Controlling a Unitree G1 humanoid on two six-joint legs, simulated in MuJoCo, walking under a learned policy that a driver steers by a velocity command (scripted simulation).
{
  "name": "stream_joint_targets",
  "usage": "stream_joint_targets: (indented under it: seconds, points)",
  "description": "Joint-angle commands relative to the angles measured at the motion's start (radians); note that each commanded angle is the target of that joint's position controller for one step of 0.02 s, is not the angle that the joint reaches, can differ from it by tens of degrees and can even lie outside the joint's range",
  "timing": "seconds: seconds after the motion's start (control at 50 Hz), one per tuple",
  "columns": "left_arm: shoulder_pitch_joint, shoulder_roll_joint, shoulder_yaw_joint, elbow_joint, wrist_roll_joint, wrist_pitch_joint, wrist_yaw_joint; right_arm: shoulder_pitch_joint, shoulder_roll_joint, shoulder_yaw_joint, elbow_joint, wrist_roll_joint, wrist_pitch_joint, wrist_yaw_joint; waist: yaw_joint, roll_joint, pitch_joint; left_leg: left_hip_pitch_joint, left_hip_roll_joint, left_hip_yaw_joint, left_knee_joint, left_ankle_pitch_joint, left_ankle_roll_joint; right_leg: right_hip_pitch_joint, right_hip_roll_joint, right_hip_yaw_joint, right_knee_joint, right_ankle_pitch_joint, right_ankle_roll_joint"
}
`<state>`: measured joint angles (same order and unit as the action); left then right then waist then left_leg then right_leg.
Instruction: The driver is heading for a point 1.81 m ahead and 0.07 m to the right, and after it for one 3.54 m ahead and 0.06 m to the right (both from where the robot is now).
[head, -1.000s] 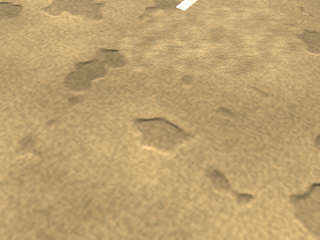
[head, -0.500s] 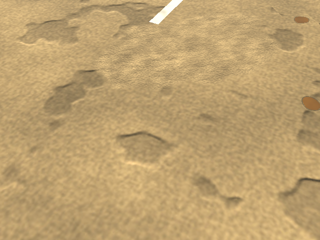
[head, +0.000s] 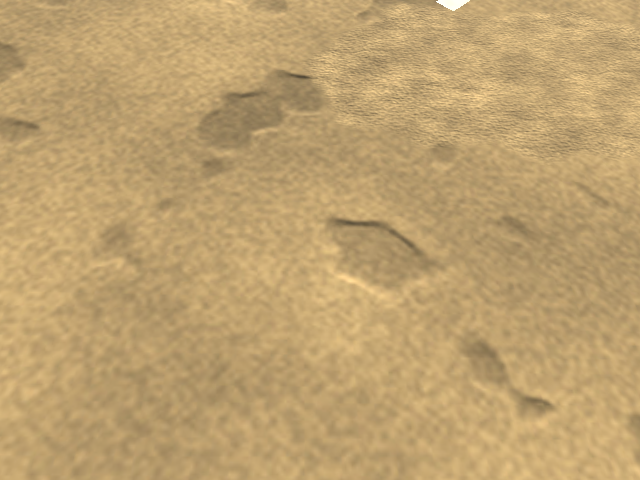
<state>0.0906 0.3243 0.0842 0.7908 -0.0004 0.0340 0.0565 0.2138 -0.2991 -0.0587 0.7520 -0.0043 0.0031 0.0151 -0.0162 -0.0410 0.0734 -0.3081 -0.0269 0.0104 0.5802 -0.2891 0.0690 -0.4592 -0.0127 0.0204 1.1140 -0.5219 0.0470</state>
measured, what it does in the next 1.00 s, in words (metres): walks ahead: right foot, then left foot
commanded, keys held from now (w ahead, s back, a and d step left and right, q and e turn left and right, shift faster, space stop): q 0.12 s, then no key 0.04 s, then w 0.78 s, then w+e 0.06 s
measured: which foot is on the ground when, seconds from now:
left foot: down 0.00-0.54, up 0.56-0.98, down 1.00-1.00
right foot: up 0.00-0.52, down 0.54-1.00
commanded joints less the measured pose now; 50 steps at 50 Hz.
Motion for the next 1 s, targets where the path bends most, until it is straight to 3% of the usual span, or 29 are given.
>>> stream_joint_targets:
  seconds: [0.02,0.06,0.16,0.2,0.24,0.28,0.38,0.44,0.5,0.52,0.54,0.56,0.58,0.6,0.66,0.74,0.8,0.84,0.88,0.92,0.96,0.98,1.0]
  points:
    - [-0.018,0.112,0.032,-0.062,0.002,-0.016,0.011,-0.033,-0.175,-0.039,-0.085,0.019,-0.022,-0.024,0.019,0.134,-0.127,0.208,0.249,-0.355,-0.253,0.433,0.145,-0.153,-0.019,0.075,0.071,0.113,0.009]
    - [-0.002,0.09,0.029,-0.058,-0.006,-0.021,0.004,-0.009,-0.165,-0.037,-0.092,0.015,-0.018,-0.035,0.016,0.138,-0.155,0.247,0.231,-0.337,-0.255,0.467,0.146,-0.141,-0.001,0.075,0.048,0.163,0.022]
    - [-0.015,0.076,0.026,-0.059,-0.008,-0.025,0.003,0.002,-0.164,-0.038,-0.108,0.014,-0.005,-0.049,-0.001,0.154,-0.142,0.289,0.221,-0.361,-0.27,0.363,0.146,-0.155,0.004,0.084,-0.101,0.205,0.053]
    - [-0.013,0.078,0.025,-0.056,-0.008,-0.032,-0.005,0.015,-0.148,-0.032,-0.102,0.013,-0.004,-0.051,-0.013,0.167,-0.137,0.26,0.2,-0.379,-0.326,0.039,0.149,-0.129,-0.011,0.072,-0.193,0.244,0.056]
    - [-0.039,0.079,0.022,-0.065,-0.009,-0.048,-0.016,0.02,-0.154,-0.03,-0.09,0.01,-0.008,-0.05,-0.031,0.209,-0.089,0.226,0.202,-0.422,-0.383,-0.158,0.155,-0.122,-0.018,0.055,-0.277,0.256,0.053]
    - [-0.052,0.078,0.017,-0.068,-0.01,-0.072,-0.029,0.034,-0.159,-0.029,-0.077,0.005,-0.015,-0.048,-0.047,0.203,-0.073,0.232,0.213,-0.437,-0.398,-0.178,0.159,-0.102,-0.026,0.047,-0.359,0.259,0.043]
    - [-0.063,0.071,0.005,-0.068,-0.018,-0.124,-0.058,0.05,-0.18,-0.03,-0.056,0.01,-0.033,-0.034,-0.068,0.174,-0.042,0.218,0.226,-0.453,-0.396,-0.192,0.174,-0.04,-0.022,0.022,-0.508,0.244,-0.004]
    - [-0.046,0.069,-0.002,-0.066,-0.026,-0.145,-0.07,0.052,-0.179,-0.028,-0.051,0.018,-0.037,-0.024,-0.057,0.163,-0.034,0.176,0.224,-0.46,-0.385,-0.189,0.176,0.038,-0.01,0.001,-0.58,0.256,-0.039]
    - [0.063,0.067,-0.002,-0.027,-0.024,-0.158,-0.071,0.038,-0.147,-0.016,-0.052,0.021,-0.034,-0.016,0.017,0.128,-0.06,0.064,0.175,-0.425,-0.311,-0.172,0.138,0.265,0.014,-0.031,-0.695,0.339,-0.073]
    - [0.14,0.08,0.003,-0.008,-0.024,-0.159,-0.065,0.032,-0.111,-0.004,-0.054,0.015,-0.037,-0.014,0.054,0.117,-0.083,-0.005,0.142,-0.393,-0.242,-0.155,0.109,0.38,-0.018,0.004,-0.704,0.324,-0.089]
    - [0.257,0.126,0.012,0.013,-0.017,-0.159,-0.056,0.006,-0.048,0.015,-0.069,0.007,-0.043,-0.012,0.102,0.014,-0.117,-0.119,0.067,-0.286,-0.021,-0.151,0.053,0.513,-0.149,0.163,-0.761,0.232,-0.135]
    - [0.326,0.237,0.037,0.032,-0.006,-0.153,-0.058,0.024,-0.024,0.022,-0.109,0.016,-0.062,-0.014,0.083,-0.207,-0.132,-0.35,-0.06,-0.11,0.255,-0.245,-0.008,0.639,-0.321,0.511,-0.876,0.027,-0.267]
    - [0.336,0.198,0.032,0.035,-0.01,-0.155,-0.069,-0.005,-0.122,-0.003,-0.117,0.03,-0.076,-0.021,0.103,-0.154,-0.055,-0.504,-0.018,-0.119,0.429,-0.312,-0.024,0.605,-0.395,0.658,-0.923,-0.12,-0.334]
    - [0.296,0.141,0.014,0.02,-0.015,-0.158,-0.07,0.0,-0.151,-0.013,-0.108,0.038,-0.084,-0.016,0.085,-0.098,-0.005,-0.555,0.033,-0.142,0.501,-0.218,-0.019,0.588,-0.359,0.591,-0.924,-0.132,-0.314]
    - [0.227,0.09,-0.01,-0.008,-0.003,-0.147,-0.07,-0.03,-0.121,-0.013,-0.103,0.015,-0.093,-0.001,0.06,-0.061,0.003,-0.535,0.106,-0.097,0.476,-0.011,-0.034,0.528,-0.252,0.372,-0.949,0.149,-0.254]
    - [0.249,0.101,-0.013,0.0,-0.009,-0.137,-0.061,-0.095,-0.057,0.004,-0.131,0.009,-0.091,0.007,0.068,-0.056,-0.005,-0.459,0.109,-0.026,0.308,0.139,-0.087,0.451,-0.18,0.187,-0.978,0.501,-0.25]
    - [0.285,0.114,-0.013,0.012,-0.013,-0.128,-0.054,-0.186,-0.016,0.021,-0.163,0.014,-0.098,0.016,0.097,-0.05,0.004,-0.346,0.083,0.009,0.096,0.281,-0.096,0.39,-0.143,0.096,-0.983,0.588,-0.23]
    - [0.328,0.126,-0.011,0.026,-0.017,-0.124,-0.051,-0.242,-0.016,0.023,-0.181,0.02,-0.102,0.025,0.115,-0.047,0.02,-0.295,0.064,0.02,0.011,0.342,-0.091,0.384,-0.162,0.093,-0.992,0.578,-0.232]
    - [0.345,0.132,-0.01,0.038,-0.023,-0.118,-0.05,-0.266,-0.031,0.018,-0.195,0.027,-0.105,0.033,0.105,-0.053,0.031,-0.288,0.06,0.0,-0.038,0.346,-0.068,0.434,-0.198,0.101,-0.976,0.609,-0.226]
    - [0.345,0.14,-0.005,0.044,-0.026,-0.108,-0.048,-0.264,-0.055,0.011,-0.201,0.027,-0.107,0.04,0.078,-0.056,0.022,-0.27,0.054,-0.011,-0.07,0.3,-0.035,0.504,-0.23,0.1,-0.932,0.706,-0.208]
    - [0.341,0.162,0.002,0.043,-0.022,-0.097,-0.044,-0.181,-0.099,-0.01,-0.186,0.021,-0.105,0.034,0.016,-0.074,-0.055,-0.114,0.013,0.014,-0.074,0.226,0.005,0.536,-0.228,0.092,-0.793,1.014,-0.188]
    - [0.327,0.157,-0.002,0.04,-0.018,-0.09,-0.043,-0.041,-0.135,-0.031,-0.15,0.021,-0.103,0.025,-0.067,-0.064,-0.144,0.083,-0.005,0.032,-0.104,0.247,0.037,0.495,-0.19,0.067,-0.625,1.122,-0.167]
    - [0.317,0.131,-0.016,0.017,-0.002,-0.091,-0.043,0.138,-0.182,-0.049,-0.114,0.012,-0.097,0.01,-0.147,-0.035,-0.28,0.401,0.109,-0.071,-0.05,0.266,0.086,0.305,-0.151,0.062,-0.38,0.941,-0.139]
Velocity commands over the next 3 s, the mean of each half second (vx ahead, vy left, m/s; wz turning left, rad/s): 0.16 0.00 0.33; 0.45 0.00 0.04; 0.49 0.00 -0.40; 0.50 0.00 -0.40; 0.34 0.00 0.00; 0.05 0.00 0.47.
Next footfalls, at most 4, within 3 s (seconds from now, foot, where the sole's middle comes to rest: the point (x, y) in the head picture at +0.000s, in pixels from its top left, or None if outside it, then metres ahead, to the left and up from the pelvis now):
0.54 right None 0.16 -0.13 -0.77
1.00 left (220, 472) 0.45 0.16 -0.77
1.52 right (334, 337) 0.76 -0.07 -0.77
2.04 left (277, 222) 1.09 0.07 -0.77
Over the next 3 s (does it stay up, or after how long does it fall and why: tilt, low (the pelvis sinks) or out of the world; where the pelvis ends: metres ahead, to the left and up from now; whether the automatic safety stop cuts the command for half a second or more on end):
stays up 1.14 -0.03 0.00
